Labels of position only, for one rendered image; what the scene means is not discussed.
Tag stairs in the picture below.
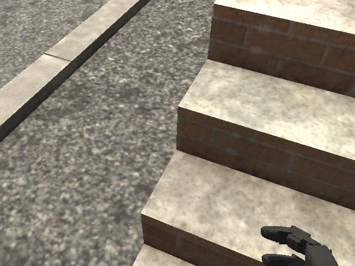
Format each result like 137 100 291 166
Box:
133 0 355 266

